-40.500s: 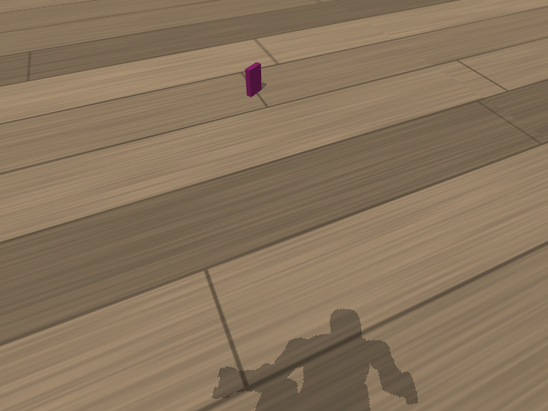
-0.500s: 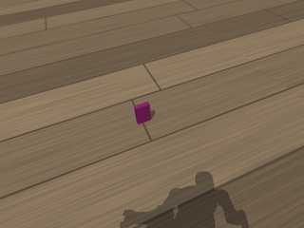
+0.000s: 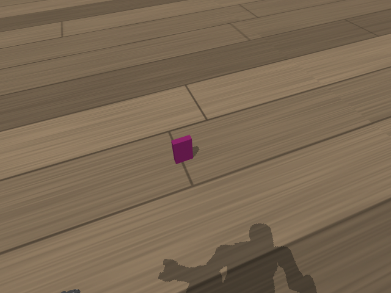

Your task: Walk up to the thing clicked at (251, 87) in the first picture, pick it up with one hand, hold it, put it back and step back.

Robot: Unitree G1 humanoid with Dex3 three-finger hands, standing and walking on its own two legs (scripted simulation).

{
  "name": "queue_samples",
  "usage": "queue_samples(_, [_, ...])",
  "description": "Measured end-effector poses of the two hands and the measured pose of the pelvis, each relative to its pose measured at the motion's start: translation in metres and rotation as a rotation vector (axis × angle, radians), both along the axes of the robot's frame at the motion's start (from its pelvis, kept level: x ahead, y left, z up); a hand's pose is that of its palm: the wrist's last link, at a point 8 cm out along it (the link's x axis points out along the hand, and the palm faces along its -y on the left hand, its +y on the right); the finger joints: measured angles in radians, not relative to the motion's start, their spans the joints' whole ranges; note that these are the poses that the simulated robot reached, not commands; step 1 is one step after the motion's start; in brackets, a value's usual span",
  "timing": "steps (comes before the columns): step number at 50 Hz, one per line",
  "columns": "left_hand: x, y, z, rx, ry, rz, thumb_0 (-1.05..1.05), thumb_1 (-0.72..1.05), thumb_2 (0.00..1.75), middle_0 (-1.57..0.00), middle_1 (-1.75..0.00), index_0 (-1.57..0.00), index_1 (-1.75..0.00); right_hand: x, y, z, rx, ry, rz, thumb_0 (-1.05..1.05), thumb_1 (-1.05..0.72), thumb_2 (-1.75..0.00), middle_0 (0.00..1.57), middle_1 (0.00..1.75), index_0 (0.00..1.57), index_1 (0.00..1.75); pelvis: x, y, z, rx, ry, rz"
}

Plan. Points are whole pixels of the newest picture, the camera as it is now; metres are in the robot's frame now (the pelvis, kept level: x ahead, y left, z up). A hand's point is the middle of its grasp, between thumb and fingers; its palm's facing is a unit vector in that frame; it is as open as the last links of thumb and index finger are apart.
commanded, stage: step back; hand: left
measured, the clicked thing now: (182, 149) +1.01 +0.16 -0.67
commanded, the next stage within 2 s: stand in 0.38 s
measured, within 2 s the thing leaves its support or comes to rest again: neither
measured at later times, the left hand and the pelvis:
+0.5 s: hand out of the picture +0.12 +0.29 -0.14, palm faces +0.02 -0.94 -0.35, open 7.4 cm; pelvis +0.03 +0.03 +0.01, yaw +0 degrees
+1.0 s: hand out of the picture +0.09 +0.26 -0.14, palm faces -0.04 -0.94 -0.34, open 7.4 cm; pelvis +0.02 +0.01 +0.02, yaw +0 degrees
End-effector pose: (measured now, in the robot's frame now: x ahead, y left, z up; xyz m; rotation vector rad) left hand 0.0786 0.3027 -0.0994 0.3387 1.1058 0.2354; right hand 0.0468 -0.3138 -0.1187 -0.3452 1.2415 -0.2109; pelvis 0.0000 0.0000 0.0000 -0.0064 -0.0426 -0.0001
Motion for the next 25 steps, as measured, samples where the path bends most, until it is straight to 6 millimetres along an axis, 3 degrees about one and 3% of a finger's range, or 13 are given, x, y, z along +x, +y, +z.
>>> queue_samples(12, [0.019,0.032,-0.018,-0.020,0.062,0.047,0.01,0.90,0.89,-0.20,-0.30,-0.20,-0.30,0.051,0.040,0.003,0.007,-0.010,0.038,0.01,-0.91,-0.90,0.20,0.30,0.20,0.30,0.025,0.024,-0.002,0.008,0.009,0.009])
queue_samples(20, [0.035,0.037,-0.014,-0.025,0.056,0.033,0.01,0.90,0.89,-0.20,-0.30,-0.20,-0.30,0.094,0.058,0.013,0.029,-0.089,0.051,0.01,-0.91,-0.90,0.20,0.30,0.20,0.30,0.033,0.030,0.004,-0.002,0.006,0.000])
queue_samples(25, [0.037,0.031,-0.008,-0.036,0.061,0.021,0.00,0.91,0.89,-0.20,-0.30,-0.20,-0.30,0.109,0.061,0.021,0.041,-0.142,0.063,0.01,-0.91,-0.90,0.20,0.30,0.20,0.30,0.034,0.031,0.010,0.002,-0.003,-0.005])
